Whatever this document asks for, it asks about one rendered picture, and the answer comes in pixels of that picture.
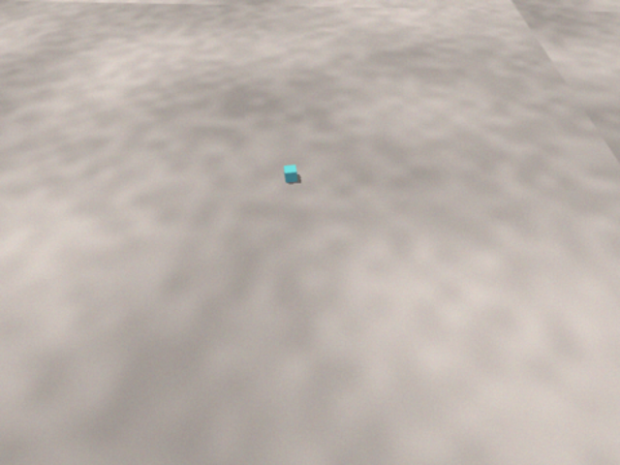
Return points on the cube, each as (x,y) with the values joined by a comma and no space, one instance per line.
(290,173)

